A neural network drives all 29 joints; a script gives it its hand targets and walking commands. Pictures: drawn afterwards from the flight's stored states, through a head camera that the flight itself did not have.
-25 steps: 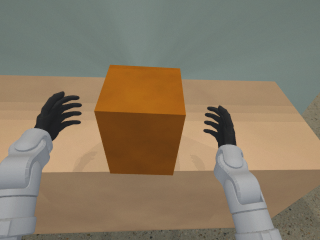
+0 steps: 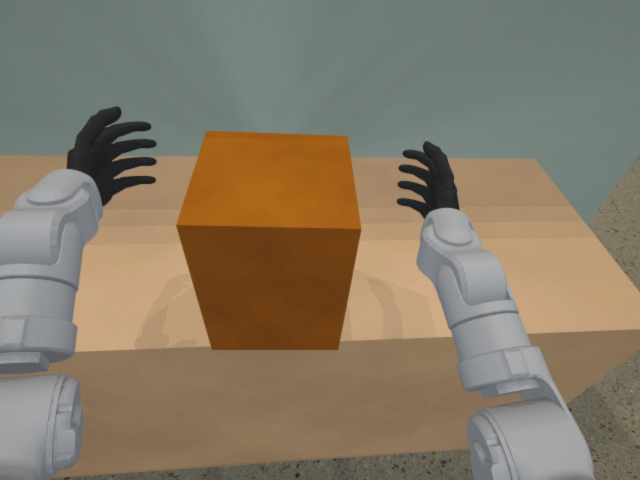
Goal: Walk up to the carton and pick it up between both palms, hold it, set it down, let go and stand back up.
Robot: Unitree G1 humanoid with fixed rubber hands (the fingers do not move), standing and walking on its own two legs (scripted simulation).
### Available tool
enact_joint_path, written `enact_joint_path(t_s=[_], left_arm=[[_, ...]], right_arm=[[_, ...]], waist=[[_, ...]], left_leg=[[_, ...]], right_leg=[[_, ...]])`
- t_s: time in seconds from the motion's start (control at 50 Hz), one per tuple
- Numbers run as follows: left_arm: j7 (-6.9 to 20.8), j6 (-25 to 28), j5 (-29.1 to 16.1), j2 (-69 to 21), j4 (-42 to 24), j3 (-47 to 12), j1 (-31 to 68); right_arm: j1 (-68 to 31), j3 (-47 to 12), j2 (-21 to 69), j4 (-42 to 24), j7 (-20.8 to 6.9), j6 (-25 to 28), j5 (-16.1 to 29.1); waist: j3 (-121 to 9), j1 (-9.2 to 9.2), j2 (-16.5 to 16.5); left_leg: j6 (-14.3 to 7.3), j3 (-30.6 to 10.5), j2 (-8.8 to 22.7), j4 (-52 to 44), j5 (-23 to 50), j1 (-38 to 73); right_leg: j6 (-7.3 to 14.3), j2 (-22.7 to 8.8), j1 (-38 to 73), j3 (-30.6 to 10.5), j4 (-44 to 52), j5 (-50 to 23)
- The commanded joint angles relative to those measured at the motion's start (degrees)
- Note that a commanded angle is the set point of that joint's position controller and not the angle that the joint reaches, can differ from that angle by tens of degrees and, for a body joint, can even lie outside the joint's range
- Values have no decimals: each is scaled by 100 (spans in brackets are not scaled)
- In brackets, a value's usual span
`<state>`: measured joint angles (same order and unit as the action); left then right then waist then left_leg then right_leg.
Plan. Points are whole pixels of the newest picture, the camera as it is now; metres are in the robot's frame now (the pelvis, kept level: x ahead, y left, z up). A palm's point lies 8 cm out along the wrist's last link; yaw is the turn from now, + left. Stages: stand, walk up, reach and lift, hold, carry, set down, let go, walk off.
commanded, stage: reach and lift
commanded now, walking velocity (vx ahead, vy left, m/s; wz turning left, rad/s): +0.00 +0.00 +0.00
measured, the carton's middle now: (276, 247) +0.46 +0.05 +0.04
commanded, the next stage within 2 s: none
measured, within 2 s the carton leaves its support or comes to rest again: neither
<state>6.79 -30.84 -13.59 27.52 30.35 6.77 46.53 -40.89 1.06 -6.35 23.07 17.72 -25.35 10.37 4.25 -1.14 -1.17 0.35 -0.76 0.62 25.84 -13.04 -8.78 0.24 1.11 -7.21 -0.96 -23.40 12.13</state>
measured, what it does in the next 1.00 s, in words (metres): stands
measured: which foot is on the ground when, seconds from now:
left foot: down 0.00-1.00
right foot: down 0.00-1.00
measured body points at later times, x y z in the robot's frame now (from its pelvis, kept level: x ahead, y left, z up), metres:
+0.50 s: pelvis +0.00 +0.00 +0.00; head +0.00 +0.01 +0.45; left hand +0.47 +0.21 +0.23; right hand +0.44 -0.15 +0.21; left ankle +0.01 +0.12 -0.74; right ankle +0.01 -0.12 -0.74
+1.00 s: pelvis +0.01 +0.00 +0.00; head +0.03 +0.02 +0.45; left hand +0.47 +0.20 +0.14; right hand +0.44 -0.17 +0.12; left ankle +0.01 +0.12 -0.74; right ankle +0.01 -0.12 -0.74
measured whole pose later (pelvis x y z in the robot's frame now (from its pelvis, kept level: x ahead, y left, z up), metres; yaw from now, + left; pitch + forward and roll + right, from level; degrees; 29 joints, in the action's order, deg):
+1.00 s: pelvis +0.01 +0.00 +0.00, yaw +0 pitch +5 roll -1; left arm 3.0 3.7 -16.5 21.2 76.8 -4.2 60.2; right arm -52.5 1.7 -6.6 63.3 15.2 -1.7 11.6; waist -3.4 -3.4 -1.7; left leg 0.3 -0.8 0.6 25.8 -12.2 -18.5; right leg 0.2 1.1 -16.8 -1.0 -23.2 11.3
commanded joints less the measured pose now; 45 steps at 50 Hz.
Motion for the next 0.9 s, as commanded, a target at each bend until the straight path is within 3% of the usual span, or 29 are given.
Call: enact_joint_path(t_s=[0.0,0.02,0.04,0.06,0.08,0.12,0.16,0.2,0.22,0.26,0.3,0.32,0.34,0.36,0.38,0.42,0.44,0.48,0.5,0.54,0.58,0.62,0.64,0.7,0.72,0.74,0.78,0.82,0.88], left_arm=[[-49,452,-191,1056,35,47,2832],[-49,500,-130,918,357,-45,2871],[-78,539,-86,937,577,-23,3069],[-124,636,-229,883,310,-160,3175],[-122,685,-213,960,578,-130,3159],[-119,760,-235,913,1245,-241,3512],[-149,987,-363,942,1214,-480,3838],[-200,1036,-255,874,1686,-446,3867],[-218,1064,-221,949,1675,-356,3883],[-250,1181,-366,798,1938,-625,4172],[-303,1221,-278,868,2281,-596,4240],[-333,1272,-437,895,2472,-692,4437],[-340,1341,-349,779,2364,-813,4351],[-367,1390,-396,789,2598,-782,4470],[-364,1459,-400,796,2764,-922,4565],[-415,1606,-412,733,2817,-917,4467],[-402,1625,-316,735,3187,-935,4451],[-400,1757,-305,775,3232,-832,4462],[-400,1851,-404,631,3056,-1001,4459],[-348,2004,-423,518,3515,-1051,4277],[-315,2149,-370,433,3801,-1101,4016],[-341,2380,-438,387,3735,-1080,4022],[-362,2539,-516,338,3549,-1179,4205],[-353,2751,-393,377,3948,-1066,3981],[-347,2885,-401,320,3745,-1108,4081],[-375,2947,-346,265,3978,-1071,3953],[-364,3140,-504,166,3992,-1183,3908],[-338,3360,-355,197,4340,-1026,3838],[-352,3560,-289,63,4394,-1050,3787]], right_arm=[[-2611,546,-795,-504,62,236,772],[-2470,558,-719,81,39,215,738],[-2735,507,-743,211,24,209,793],[-2843,673,-799,132,-10,298,715],[-2874,535,-812,181,-12,309,757],[-3247,536,-785,584,-5,362,748],[-3522,501,-774,670,-6,458,795],[-3591,364,-735,1154,-23,454,784],[-3686,331,-770,1066,-28,501,867],[-3871,409,-824,1428,-31,566,866],[-4036,419,-932,1673,-25,618,842],[-4361,536,-955,1607,18,659,793],[-4094,524,-912,1897,9,688,810],[-4381,505,-963,1918,-13,723,791],[-4365,516,-928,2253,-7,733,820],[-4350,535,-990,2380,-50,827,794],[-4314,369,-914,2653,-70,821,859],[-4290,246,-795,2590,-79,925,931],[-4318,424,-901,2710,-76,988,855],[-4226,316,-732,2946,-121,1081,806],[-3940,371,-711,3152,-141,1205,707],[-4092,430,-760,2903,-160,1435,641],[-4100,460,-758,2861,-158,1532,600],[-3865,310,-652,3010,-231,1725,608],[-3836,365,-611,3040,-206,1832,569],[-3862,278,-591,3102,-258,1886,604],[-3900,307,-568,2902,-274,2090,550],[-3735,210,-388,3186,-306,2182,497],[-3503,337,-409,3396,-342,2375,335]], waist=[[-3009,-641,455],[-2819,-733,552],[-2808,-596,629],[-3055,-712,667],[-3049,-648,512],[-2941,-765,412],[-3165,-793,538],[-3222,-723,377],[-3441,-591,434],[-3414,-758,618],[-3251,-688,432],[-3376,-728,379],[-3411,-845,577],[-3474,-765,386],[-3473,-875,524],[-3523,-818,518],[-3343,-762,481],[-3486,-589,416],[-3465,-771,544],[-3098,-775,342],[-3007,-767,361],[-3240,-658,354],[-3425,-789,391],[-3377,-578,357],[-3590,-700,544],[-3497,-554,469],[-3661,-540,397],[-3576,-496,297],[-3855,-651,484]], left_leg=[[-16,196,-110,-440,1339,126],[38,202,-97,-477,1215,118],[24,208,-93,-465,1209,93],[80,180,-61,-438,1259,242],[44,213,-64,-459,1350,208],[-2,159,-89,-461,1145,37],[-6,168,-106,-444,1192,44],[-38,177,-84,-403,1286,56],[-21,190,-100,-394,1472,26],[28,183,-110,-345,1465,44],[27,169,-90,-342,1441,56],[-17,170,-132,-347,1219,-196],[37,179,-119,-357,1382,-57],[-9,169,-128,-332,1334,-155],[18,149,-141,-332,1329,-197],[45,140,-134,-324,1528,-120],[55,116,-114,-309,1555,-83],[22,206,-181,-262,1555,-236],[87,143,-144,-270,1709,-79],[43,135,-135,-269,1476,-89],[5,132,-148,-297,1362,-236],[29,121,-125,-245,1385,-262],[63,93,-106,-224,1412,-105],[26,150,-113,-136,1384,-229],[56,173,-132,-84,1448,-191],[85,156,-104,-67,1419,-183],[25,170,-82,-15,1405,-351],[-68,198,-108,-12,1198,-568],[56,189,-95,124,1383,-407]], right_leg=[[-239,-25,1067,135,275,-2289],[-198,-26,945,178,305,-2097],[-175,-18,836,155,335,-1932],[-157,5,766,199,293,-1959],[-190,15,852,178,287,-2134],[-206,-12,795,169,330,-1998],[-188,-46,803,169,286,-2163],[-167,-65,819,144,271,-2328],[-173,-23,926,142,219,-2458],[-148,-35,638,166,241,-2395],[-133,-2,605,193,260,-2339],[-150,-22,655,129,283,-2270],[-134,-32,705,155,232,-2428],[-164,-36,666,119,228,-2478],[-144,-42,612,148,230,-2490],[-121,14,560,174,211,-2473],[-131,7,524,165,214,-2527],[-172,-20,603,107,194,-2650],[-146,-4,440,164,216,-2670],[-156,10,278,200,257,-2327],[-158,-38,363,147,260,-2319],[-145,-23,200,167,247,-2165],[-134,-5,68,211,239,-2099],[-147,-41,-23,171,198,-2006],[-164,-61,-73,180,180,-2040],[-124,-31,-222,205,180,-1815],[-146,-68,-308,175,111,-1857],[-194,-134,-292,141,68,-1761],[-138,-87,-518,220,50,-1795]])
